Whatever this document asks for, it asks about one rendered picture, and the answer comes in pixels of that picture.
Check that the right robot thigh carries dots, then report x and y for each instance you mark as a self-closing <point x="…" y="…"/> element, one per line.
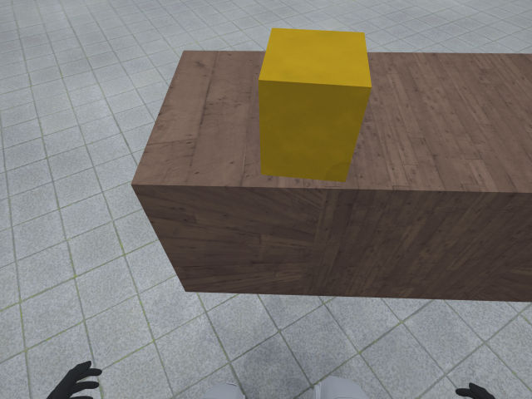
<point x="338" y="388"/>

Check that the carton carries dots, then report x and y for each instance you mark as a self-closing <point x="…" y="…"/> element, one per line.
<point x="314" y="87"/>

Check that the pedestal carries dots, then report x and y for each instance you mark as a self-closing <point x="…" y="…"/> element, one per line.
<point x="437" y="203"/>

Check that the robot left hand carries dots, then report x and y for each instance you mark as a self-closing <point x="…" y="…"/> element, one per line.
<point x="68" y="385"/>

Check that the robot right hand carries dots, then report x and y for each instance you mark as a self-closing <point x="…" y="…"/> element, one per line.
<point x="474" y="392"/>

